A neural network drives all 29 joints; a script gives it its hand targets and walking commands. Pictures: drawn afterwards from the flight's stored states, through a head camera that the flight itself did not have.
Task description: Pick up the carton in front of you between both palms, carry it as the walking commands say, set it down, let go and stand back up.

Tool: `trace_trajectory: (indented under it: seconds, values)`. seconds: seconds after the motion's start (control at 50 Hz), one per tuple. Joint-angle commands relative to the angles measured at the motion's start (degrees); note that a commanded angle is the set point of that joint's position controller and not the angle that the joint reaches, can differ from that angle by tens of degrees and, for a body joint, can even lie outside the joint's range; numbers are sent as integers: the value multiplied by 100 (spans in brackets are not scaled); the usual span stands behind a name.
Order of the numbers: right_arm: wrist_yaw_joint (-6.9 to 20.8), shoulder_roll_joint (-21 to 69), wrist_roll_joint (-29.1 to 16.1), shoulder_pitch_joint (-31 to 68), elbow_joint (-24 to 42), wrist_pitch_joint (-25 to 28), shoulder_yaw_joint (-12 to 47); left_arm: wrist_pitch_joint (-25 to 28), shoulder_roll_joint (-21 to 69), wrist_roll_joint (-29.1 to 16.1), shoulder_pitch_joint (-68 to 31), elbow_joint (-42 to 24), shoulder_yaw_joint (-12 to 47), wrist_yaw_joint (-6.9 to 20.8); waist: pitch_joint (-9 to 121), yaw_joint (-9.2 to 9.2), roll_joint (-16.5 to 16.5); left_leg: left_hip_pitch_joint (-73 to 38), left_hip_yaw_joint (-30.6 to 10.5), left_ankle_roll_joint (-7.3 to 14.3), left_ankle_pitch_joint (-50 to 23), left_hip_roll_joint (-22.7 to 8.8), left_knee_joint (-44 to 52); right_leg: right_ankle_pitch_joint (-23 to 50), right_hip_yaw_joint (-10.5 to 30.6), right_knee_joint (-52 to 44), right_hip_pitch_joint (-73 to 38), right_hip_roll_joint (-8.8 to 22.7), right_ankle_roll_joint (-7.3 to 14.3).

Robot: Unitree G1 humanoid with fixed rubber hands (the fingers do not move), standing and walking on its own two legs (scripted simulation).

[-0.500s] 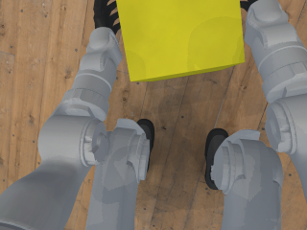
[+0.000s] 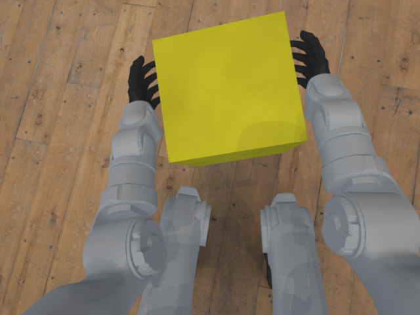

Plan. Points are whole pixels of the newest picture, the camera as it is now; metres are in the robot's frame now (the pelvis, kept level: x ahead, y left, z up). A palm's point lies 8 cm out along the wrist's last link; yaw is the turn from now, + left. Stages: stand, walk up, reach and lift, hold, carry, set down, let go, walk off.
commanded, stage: reach and lift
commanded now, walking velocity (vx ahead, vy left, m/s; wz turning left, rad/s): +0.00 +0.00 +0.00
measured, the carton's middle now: (230, 108) +0.49 +0.01 -0.15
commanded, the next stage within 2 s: none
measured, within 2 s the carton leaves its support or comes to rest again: neither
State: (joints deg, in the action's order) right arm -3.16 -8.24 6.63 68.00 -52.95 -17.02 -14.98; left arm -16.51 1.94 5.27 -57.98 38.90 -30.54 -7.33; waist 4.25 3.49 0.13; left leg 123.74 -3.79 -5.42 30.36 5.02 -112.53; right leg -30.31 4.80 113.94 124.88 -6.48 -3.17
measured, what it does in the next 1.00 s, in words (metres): rises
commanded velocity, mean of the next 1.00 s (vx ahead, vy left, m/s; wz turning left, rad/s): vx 0.00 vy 0.00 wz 0.00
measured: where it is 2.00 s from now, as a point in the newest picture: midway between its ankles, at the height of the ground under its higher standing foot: (231, 262)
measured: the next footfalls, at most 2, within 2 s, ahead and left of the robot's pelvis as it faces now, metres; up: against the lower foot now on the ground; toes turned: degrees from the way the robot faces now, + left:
none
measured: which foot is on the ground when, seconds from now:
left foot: down 0.00-1.00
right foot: down 0.00-1.00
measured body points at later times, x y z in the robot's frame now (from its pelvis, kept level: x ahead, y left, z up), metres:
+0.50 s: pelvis +0.02 +0.00 +0.12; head +0.24 -0.01 +0.52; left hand +0.47 +0.17 +0.07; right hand +0.49 -0.14 +0.06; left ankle +0.12 +0.14 -0.39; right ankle +0.11 -0.12 -0.39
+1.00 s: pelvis +0.08 +0.00 +0.27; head +0.18 +0.00 +0.71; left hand +0.44 +0.16 +0.23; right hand +0.44 -0.14 +0.22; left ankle +0.12 +0.14 -0.39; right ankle +0.11 -0.12 -0.39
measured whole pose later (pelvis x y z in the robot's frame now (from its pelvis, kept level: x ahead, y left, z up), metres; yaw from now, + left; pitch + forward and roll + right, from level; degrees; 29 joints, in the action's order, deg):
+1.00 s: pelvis +0.08 +0.00 +0.27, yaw -1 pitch +23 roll +0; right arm -2.9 5.6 11.0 27.0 -36.3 -16.7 -17.7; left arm -16.7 7.6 10.4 -25.6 33.3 -21.3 -3.3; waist 12.6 1.7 0.1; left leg 58.5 -7.5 -2.3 23.7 4.5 -59.1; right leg -24.0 7.2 59.6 58.6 -5.0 -1.3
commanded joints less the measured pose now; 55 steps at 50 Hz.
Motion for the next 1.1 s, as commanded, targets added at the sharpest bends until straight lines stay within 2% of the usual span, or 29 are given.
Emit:
trace_trajectory:
  seconds: [0.0, 0.08, 0.16, 0.38, 0.48, 0.7, 0.92, 1.08]
  values:
    - [1318, 6356, -297, 2966, 168, 48, 1692, -99, 5444, -273, -4239, -19, 2955, 1555, 5409, 179, -544, -2798, 1064, 315, -513, 478, 1422, 334, -847, -1650, -3222, -355, 259]
    - [1361, 6348, -54, 2790, 40, 63, 1377, -129, 5599, -121, -4065, 168, 2821, 1642, 5554, 41, -377, -3128, 1022, 292, -563, 500, 1806, 408, -856, -2002, -3470, -362, 290]
    - [1410, 6470, 10, 2581, 208, 31, 1391, -194, 5807, -101, -3794, 174, 2917, 1713, 5859, -33, -275, -3568, 991, 270, -736, 510, 2128, 591, -871, -2318, -3874, -366, 291]
    - [1452, 7066, -537, 1927, 1236, -99, 2503, -308, 6253, -515, -2849, -318, 3903, 1773, 6392, -14, -327, -4939, 859, 250, -1365, 523, 2889, 1232, -806, -3079, -5221, -384, 179]
    - [1405, 7183, -596, 1467, 1343, -100, 2696, -303, 6340, -559, -2357, -298, 4077, 1767, 5964, -51, -310, -5417, 752, 267, -1309, 522, 3352, 1197, -727, -3550, -5722, -379, 169]
    - [1340, 7327, -338, 260, 1259, 34, 2534, -158, 6378, -306, -1121, -56, 3988, 1780, 4802, -123, -190, -6558, 447, 364, -1408, 450, 4594, 1381, -431, -4788, -6933, -289, 209]
    - [1305, 7341, -263, -936, 1599, 158, 2807, -32, 6373, -144, 182, -184, 4249, 1786, 3992, -166, -124, -8119, 131, 432, -2065, 308, 5941, 2045, -142, -6126, -8454, -162, 249]
    - [1351, 7328, -305, -1790, 1999, 2, 3111, -184, 6359, -166, 1048, -481, 4589, 1839, 3334, -221, -79, -9447, -32, 439, -2807, 203, 6984, 2763, -6, -7146, -9680, -60, 254]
